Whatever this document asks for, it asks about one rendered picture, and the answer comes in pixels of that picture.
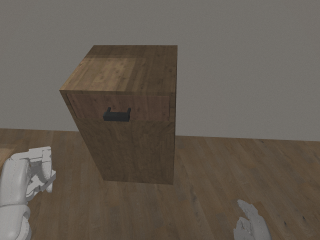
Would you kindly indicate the handle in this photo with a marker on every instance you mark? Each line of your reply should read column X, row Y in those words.
column 117, row 116

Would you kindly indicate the left robot forearm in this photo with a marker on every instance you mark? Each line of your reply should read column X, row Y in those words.
column 14, row 223

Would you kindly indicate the robot left hand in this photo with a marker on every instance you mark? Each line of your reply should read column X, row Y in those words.
column 17, row 174

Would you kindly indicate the drawer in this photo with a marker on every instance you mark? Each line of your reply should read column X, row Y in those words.
column 143, row 107

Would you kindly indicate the robot right hand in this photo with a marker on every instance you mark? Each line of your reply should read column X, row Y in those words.
column 254, row 229

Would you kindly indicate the cabinet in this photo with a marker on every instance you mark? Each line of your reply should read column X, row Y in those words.
column 138, row 151

